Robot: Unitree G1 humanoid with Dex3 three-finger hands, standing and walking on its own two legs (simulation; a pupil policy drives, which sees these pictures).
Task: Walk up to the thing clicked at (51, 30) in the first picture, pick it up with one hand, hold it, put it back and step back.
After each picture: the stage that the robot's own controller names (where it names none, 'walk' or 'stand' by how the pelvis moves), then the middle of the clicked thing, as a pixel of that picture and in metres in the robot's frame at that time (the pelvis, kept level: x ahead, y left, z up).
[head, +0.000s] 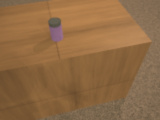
stand; (55, 29) +0.72 +0.15 -0.05
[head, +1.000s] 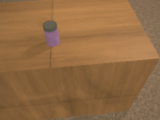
rise first; (51, 33) +0.64 +0.18 -0.03
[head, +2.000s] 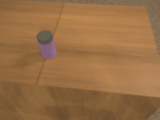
rise first; (47, 45) +0.54 +0.18 -0.02
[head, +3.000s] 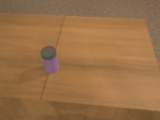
stand; (50, 60) +0.50 +0.17 -0.05
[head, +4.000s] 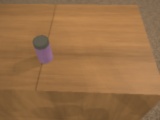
walk; (43, 49) +0.52 +0.19 -0.04
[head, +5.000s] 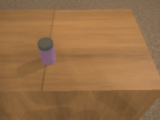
stand; (47, 51) +0.53 +0.18 -0.03
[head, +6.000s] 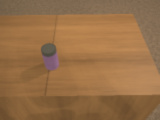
stand; (50, 57) +0.53 +0.16 -0.05
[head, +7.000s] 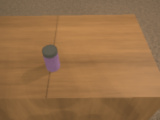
stand; (51, 58) +0.52 +0.16 -0.05
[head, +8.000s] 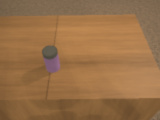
stand; (51, 59) +0.51 +0.16 -0.05
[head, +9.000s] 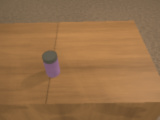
rise first; (51, 64) +0.50 +0.17 -0.05
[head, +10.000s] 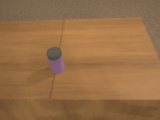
go down; (56, 60) +0.52 +0.17 -0.05
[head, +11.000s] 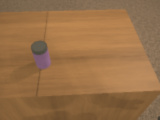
go down; (41, 55) +0.52 +0.17 -0.03
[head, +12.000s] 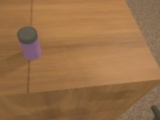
go down; (30, 44) +0.51 +0.16 +0.01
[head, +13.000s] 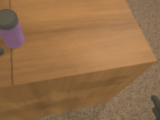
close in; (10, 30) +0.52 +0.18 +0.04
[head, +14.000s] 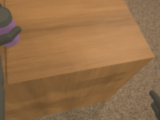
close; (4, 28) +0.53 +0.18 +0.05
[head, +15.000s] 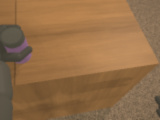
lift; (17, 46) +0.46 +0.17 +0.04
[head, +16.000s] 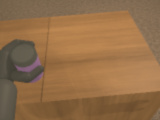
lift; (28, 64) +0.35 +0.17 +0.15
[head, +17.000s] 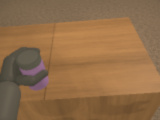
hold; (33, 70) +0.33 +0.16 +0.14
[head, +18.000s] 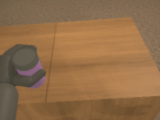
hold; (30, 69) +0.32 +0.17 +0.15
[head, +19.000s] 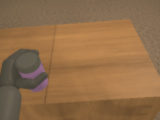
crouch; (33, 72) +0.32 +0.16 +0.14
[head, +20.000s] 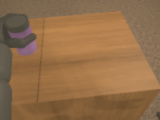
crouch; (22, 36) +0.45 +0.18 +0.17
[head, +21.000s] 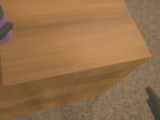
lower; out of the picture +0.53 +0.19 +0.03
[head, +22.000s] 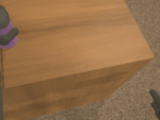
lower; (2, 29) +0.51 +0.18 +0.04
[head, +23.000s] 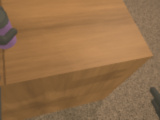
lower; (0, 29) +0.51 +0.18 +0.05
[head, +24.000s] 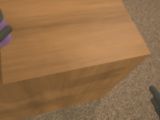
lower; out of the picture +0.52 +0.19 +0.05
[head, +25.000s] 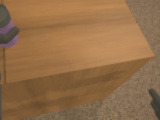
loosen; (2, 28) +0.52 +0.18 +0.05
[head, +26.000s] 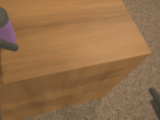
withdraw; (0, 28) +0.51 +0.17 +0.05
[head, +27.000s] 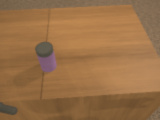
sink last; (46, 57) +0.48 +0.16 +0.00
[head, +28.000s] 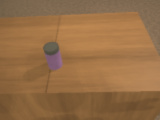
stand; (53, 56) +0.52 +0.17 +0.00
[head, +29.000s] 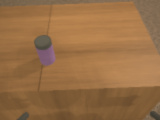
stand; (45, 50) +0.50 +0.17 +0.01
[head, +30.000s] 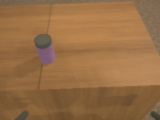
stand; (45, 49) +0.51 +0.17 +0.02
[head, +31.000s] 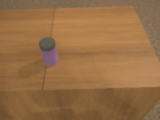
stand; (49, 52) +0.52 +0.16 -0.01
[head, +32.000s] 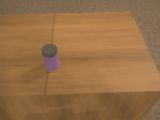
walk; (51, 57) +0.51 +0.16 -0.05
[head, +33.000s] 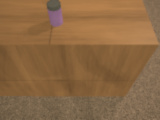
walk; (55, 13) +0.72 +0.16 -0.03
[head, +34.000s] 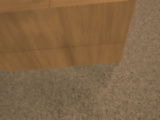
walk; out of the picture +1.03 +0.23 -0.03
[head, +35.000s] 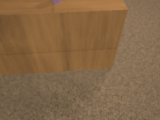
stand; out of the picture +1.11 +0.20 -0.04
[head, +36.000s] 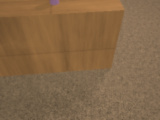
stand; out of the picture +1.13 +0.20 -0.05
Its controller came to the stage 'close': yes
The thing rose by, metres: 0.21
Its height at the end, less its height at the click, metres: +0.00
